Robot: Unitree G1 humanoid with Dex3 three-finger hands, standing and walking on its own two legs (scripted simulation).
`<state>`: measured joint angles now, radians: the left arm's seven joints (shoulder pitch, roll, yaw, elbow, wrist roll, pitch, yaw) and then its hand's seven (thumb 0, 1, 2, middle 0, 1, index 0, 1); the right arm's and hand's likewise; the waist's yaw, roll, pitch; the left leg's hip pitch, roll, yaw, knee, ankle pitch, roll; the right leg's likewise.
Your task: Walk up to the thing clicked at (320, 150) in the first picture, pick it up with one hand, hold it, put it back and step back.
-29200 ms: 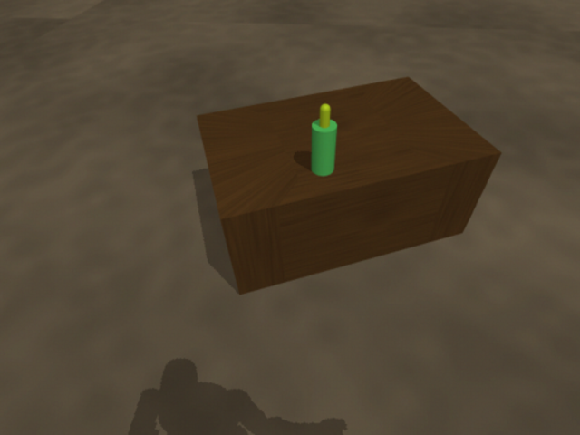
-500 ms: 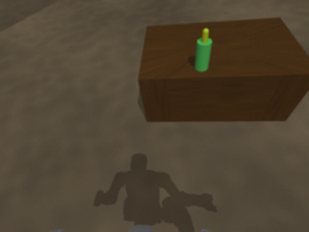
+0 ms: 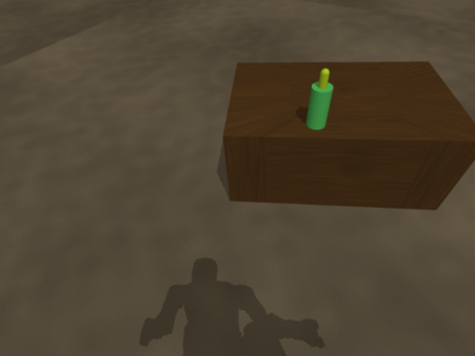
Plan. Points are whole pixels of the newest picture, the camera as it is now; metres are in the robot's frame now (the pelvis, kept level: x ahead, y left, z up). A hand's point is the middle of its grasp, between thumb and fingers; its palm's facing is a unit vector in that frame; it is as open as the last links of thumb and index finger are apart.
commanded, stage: step back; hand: right
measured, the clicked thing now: (320, 98) +1.08 -0.24 -0.19
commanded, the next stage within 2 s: stand in 0.46 s
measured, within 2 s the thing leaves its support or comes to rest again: neither
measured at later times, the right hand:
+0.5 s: hand out of the picture +0.14 -0.24 -0.14, palm faces +0.04 +0.94 -0.33, open 7.4 cm
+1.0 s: hand out of the picture +0.08 -0.25 -0.14, palm faces +0.03 +0.95 -0.32, open 7.4 cm
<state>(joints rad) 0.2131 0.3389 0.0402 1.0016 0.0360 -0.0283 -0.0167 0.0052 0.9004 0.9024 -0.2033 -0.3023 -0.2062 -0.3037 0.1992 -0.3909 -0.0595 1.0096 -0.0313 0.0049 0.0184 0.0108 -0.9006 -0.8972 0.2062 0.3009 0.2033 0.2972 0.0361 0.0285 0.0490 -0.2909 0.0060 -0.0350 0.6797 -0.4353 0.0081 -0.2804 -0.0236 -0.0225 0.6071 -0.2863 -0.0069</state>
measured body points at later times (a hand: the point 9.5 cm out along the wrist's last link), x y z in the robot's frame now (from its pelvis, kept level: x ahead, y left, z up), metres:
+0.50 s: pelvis +0.04 +0.01 +0.01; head +0.05 +0.01 +0.46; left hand +0.17 +0.31 -0.11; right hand +0.13 -0.29 -0.12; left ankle +0.02 +0.13 -0.73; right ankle +0.03 -0.12 -0.73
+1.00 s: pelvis +0.01 +0.00 +0.02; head +0.00 -0.01 +0.47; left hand +0.09 +0.30 -0.11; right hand +0.08 -0.30 -0.11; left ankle +0.02 +0.13 -0.73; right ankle +0.03 -0.12 -0.73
